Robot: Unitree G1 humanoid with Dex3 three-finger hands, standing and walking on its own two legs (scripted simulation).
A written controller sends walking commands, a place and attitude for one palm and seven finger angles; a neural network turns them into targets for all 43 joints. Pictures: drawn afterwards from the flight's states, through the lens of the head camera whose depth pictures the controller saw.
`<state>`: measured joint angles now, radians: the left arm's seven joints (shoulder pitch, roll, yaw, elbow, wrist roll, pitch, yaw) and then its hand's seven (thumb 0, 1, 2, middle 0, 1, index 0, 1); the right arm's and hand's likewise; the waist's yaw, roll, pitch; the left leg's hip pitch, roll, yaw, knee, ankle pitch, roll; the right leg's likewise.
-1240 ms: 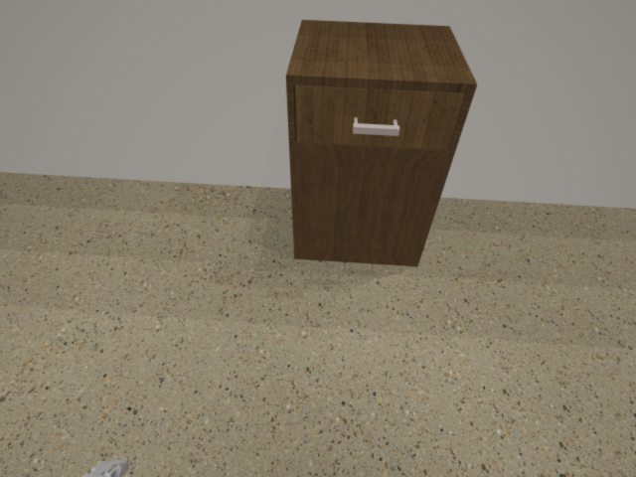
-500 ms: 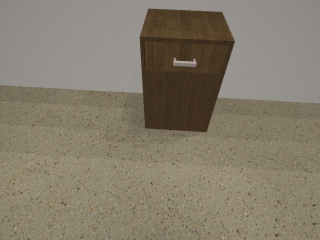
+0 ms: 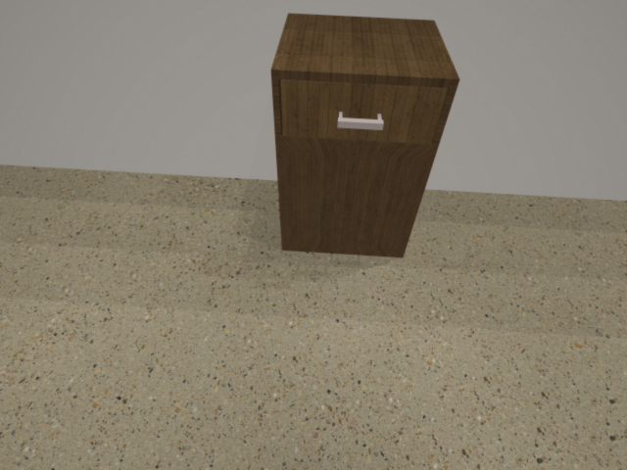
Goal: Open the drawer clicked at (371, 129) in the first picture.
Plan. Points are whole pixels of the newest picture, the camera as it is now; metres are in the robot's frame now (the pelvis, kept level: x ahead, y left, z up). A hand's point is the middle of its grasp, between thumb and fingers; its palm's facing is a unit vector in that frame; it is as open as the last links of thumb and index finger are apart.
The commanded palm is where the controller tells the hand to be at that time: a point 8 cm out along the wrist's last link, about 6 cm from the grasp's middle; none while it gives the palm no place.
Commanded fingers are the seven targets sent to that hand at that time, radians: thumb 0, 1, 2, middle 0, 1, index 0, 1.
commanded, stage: look at it before walking up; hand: left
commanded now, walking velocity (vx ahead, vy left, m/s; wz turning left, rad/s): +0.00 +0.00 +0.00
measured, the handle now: (360, 119) +1.05 -0.08 -0.12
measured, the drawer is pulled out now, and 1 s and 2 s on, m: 0.00 0.00 0.00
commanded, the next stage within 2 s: walk to a spot facing it in 0.20 s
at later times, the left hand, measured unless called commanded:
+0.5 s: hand out of the picture +0.07 +0.24 -0.16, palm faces -0.06 -0.94 -0.32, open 7.4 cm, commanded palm none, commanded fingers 0.00 0.90 0.90 -0.20 -0.30 -0.20 -0.30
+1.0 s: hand out of the picture +0.05 +0.13 -0.16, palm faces -0.26 -0.93 -0.25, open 7.4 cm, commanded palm none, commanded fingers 0.00 0.90 0.90 -0.20 -0.30 -0.20 -0.30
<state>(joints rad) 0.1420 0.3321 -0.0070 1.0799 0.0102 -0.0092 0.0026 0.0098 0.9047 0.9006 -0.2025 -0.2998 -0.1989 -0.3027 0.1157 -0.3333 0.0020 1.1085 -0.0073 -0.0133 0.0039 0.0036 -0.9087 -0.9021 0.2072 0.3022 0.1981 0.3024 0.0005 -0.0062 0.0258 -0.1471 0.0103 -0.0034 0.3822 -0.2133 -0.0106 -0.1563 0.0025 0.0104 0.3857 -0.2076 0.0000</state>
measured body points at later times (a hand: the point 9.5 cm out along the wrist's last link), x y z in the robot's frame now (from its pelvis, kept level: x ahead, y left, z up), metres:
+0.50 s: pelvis +0.00 +0.00 -0.01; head +0.01 +0.00 +0.44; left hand +0.08 +0.29 -0.14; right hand +0.08 -0.29 -0.14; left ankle +0.00 +0.13 -0.75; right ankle +0.00 -0.12 -0.75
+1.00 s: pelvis -0.03 -0.05 +0.00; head -0.01 -0.08 +0.44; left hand +0.07 +0.18 -0.14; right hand -0.03 -0.32 -0.16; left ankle +0.00 +0.13 -0.66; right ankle -0.02 -0.11 -0.75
